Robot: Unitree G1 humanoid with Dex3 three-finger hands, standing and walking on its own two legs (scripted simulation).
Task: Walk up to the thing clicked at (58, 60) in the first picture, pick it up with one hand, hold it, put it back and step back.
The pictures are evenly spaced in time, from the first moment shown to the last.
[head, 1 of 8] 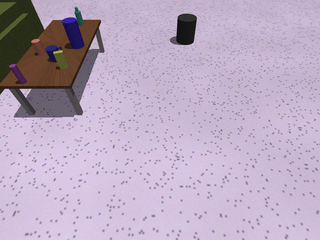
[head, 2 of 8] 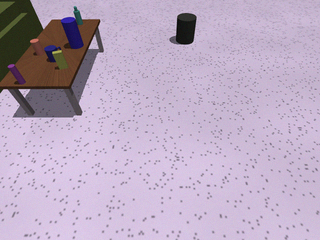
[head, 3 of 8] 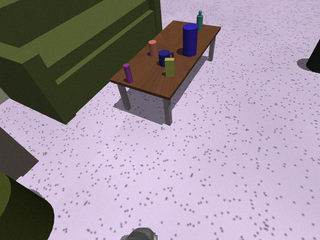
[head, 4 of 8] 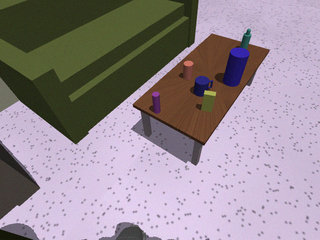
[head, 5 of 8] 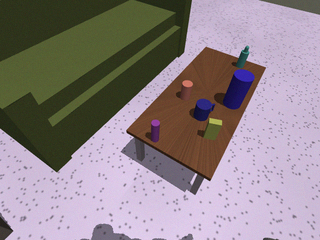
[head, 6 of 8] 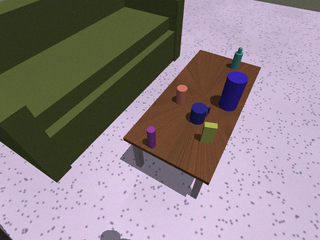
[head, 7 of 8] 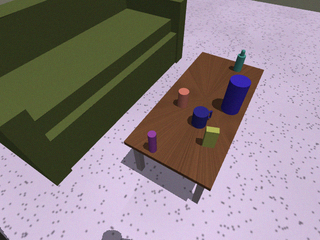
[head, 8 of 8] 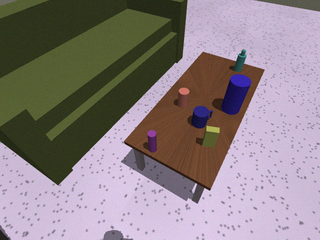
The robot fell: no
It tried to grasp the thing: no
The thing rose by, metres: 0.00
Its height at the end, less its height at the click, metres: +0.00
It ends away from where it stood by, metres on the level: 0.00
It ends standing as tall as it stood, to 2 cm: yes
